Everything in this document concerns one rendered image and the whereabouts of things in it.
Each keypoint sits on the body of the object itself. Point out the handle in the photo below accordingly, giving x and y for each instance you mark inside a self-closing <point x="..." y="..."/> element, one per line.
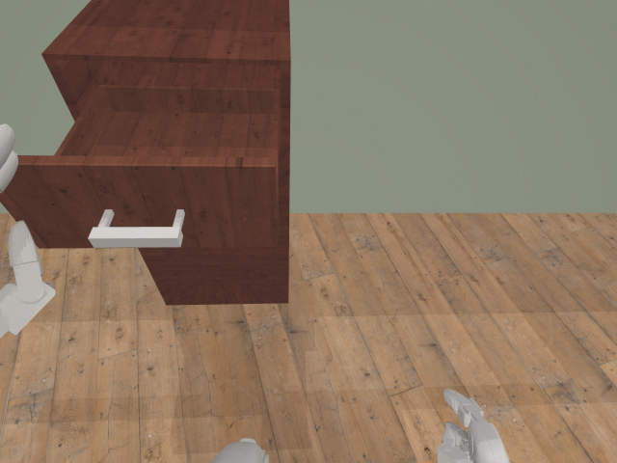
<point x="105" y="236"/>

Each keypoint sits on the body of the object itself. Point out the cabinet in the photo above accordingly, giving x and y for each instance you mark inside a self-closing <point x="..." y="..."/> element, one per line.
<point x="190" y="43"/>

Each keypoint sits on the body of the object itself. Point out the drawer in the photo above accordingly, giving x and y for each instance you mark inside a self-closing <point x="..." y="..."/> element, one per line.
<point x="147" y="151"/>

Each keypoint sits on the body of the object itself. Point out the robot left thigh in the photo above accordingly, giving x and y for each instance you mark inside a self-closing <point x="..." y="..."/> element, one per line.
<point x="242" y="452"/>

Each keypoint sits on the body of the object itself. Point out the right robot hand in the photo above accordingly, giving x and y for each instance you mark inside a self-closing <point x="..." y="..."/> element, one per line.
<point x="481" y="445"/>

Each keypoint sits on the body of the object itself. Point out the left robot hand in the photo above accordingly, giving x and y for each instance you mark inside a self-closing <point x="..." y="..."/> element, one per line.
<point x="19" y="302"/>

